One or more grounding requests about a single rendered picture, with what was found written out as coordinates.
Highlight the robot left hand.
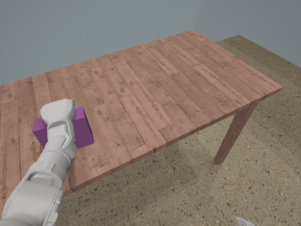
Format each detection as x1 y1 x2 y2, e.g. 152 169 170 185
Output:
40 98 77 142

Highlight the left robot upper arm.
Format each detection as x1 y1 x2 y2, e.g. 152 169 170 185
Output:
0 180 64 226

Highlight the sponge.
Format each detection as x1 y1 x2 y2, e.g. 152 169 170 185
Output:
32 106 95 149

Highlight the robot left forearm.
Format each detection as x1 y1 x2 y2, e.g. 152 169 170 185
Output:
1 118 78 220

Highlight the table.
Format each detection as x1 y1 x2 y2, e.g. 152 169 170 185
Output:
0 29 283 220

